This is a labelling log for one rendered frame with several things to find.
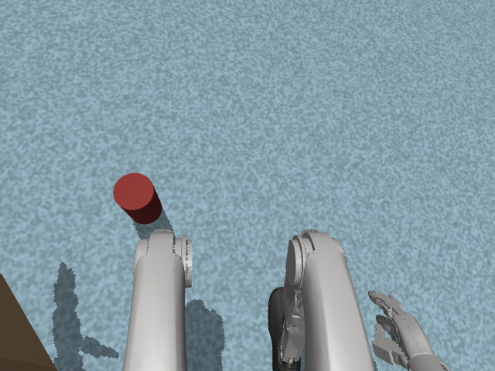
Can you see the right robot arm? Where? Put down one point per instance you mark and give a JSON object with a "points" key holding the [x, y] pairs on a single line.
{"points": [[426, 362]]}

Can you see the right robot foot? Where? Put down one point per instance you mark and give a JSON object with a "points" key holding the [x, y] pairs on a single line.
{"points": [[275, 326]]}

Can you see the right robot hand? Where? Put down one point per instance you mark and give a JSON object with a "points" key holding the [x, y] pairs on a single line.
{"points": [[408, 338]]}

